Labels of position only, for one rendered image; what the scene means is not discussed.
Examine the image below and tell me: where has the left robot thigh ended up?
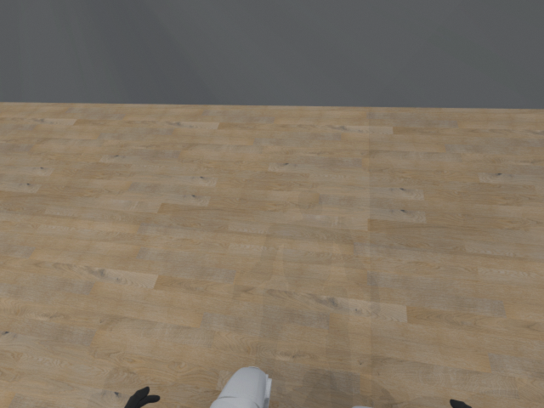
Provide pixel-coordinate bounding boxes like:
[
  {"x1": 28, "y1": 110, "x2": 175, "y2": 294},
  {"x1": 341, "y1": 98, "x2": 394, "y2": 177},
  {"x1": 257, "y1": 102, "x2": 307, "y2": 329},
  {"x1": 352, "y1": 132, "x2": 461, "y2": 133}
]
[{"x1": 210, "y1": 367, "x2": 272, "y2": 408}]

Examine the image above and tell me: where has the left robot hand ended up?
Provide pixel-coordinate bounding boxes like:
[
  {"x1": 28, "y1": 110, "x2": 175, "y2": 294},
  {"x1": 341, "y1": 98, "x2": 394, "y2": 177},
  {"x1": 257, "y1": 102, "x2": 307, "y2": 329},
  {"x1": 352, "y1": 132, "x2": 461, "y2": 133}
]
[{"x1": 124, "y1": 387, "x2": 160, "y2": 408}]

